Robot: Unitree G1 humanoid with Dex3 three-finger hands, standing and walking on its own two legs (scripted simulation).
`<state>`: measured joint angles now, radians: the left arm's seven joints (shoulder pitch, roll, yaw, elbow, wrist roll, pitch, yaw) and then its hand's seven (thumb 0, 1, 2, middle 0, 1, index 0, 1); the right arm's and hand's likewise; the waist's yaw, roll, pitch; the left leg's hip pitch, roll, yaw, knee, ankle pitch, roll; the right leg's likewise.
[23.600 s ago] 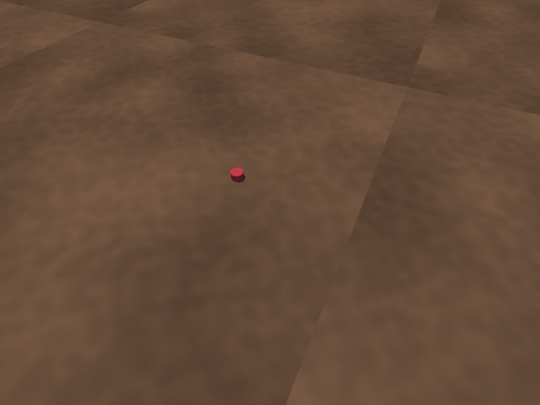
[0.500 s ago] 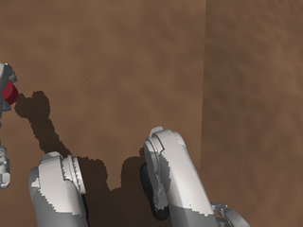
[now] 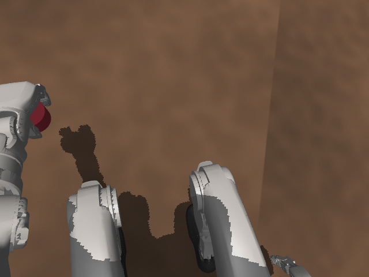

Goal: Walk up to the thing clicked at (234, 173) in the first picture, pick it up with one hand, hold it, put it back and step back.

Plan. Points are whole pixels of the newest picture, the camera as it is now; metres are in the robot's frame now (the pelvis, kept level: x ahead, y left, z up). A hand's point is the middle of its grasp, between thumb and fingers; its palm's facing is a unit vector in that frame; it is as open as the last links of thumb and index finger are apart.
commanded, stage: lift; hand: left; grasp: from above
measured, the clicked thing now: (30, 115) +0.49 +0.29 -0.16
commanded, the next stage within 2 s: hold in 1.36 s
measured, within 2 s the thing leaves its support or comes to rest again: neither
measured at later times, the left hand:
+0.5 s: hand out of the picture +0.39 +0.28 +0.05, palm faces -0.42 -0.11 -0.90, open 8.8 cm
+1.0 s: hand out of the picture +0.35 +0.25 +0.23, palm faces -0.44 -0.11 -0.89, open 8.8 cm
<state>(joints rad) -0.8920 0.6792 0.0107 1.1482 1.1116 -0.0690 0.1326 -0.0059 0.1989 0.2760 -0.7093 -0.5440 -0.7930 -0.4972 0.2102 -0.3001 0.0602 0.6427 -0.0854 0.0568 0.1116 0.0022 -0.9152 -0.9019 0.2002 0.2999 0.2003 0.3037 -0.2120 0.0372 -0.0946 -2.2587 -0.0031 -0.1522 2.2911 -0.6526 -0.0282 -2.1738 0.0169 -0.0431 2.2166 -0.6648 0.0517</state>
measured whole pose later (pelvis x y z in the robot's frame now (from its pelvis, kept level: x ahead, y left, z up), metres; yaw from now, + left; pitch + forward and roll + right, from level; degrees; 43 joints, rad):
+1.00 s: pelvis +0.04 +0.00 +0.31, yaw +5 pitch +17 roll -2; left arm -0.33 0.43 -0.17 0.76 0.98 0.00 0.11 0.00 0.19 0.32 -0.69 -0.57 -0.79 -0.52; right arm 0.23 -0.25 -0.03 0.72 0.04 -0.01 -0.05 0.01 -0.91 -0.90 0.20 0.30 0.20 0.30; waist -0.07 0.04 -0.15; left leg -1.03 0.04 -0.03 1.22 -0.49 -0.02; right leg -1.00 0.00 0.01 1.19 -0.49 0.03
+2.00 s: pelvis +0.08 +0.00 +0.39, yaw +5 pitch +5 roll +0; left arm -0.26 0.40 -0.22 0.71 0.99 0.02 0.03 0.00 0.14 0.44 -0.66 -0.59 -0.74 -0.58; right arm 0.22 -0.25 -0.04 0.70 0.05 0.05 -0.04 0.01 -0.91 -0.90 0.20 0.30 0.20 0.30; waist -0.01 0.04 -0.07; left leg -0.43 0.03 0.02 0.66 -0.32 -0.01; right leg -0.42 -0.02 0.04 0.66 -0.33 0.03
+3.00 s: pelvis +0.08 -0.01 +0.40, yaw +4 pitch +1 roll +1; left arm -0.21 0.40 -0.22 0.57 0.97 0.01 -0.05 0.01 0.16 0.42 -0.63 -0.63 -0.73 -0.59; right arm 0.17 -0.25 -0.02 0.68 0.07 0.05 -0.06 0.01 -0.91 -0.90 0.20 0.30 0.20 0.30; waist 0.01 0.05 -0.02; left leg -0.29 0.03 0.03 0.52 -0.24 -0.02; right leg -0.31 -0.01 0.04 0.55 -0.26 0.02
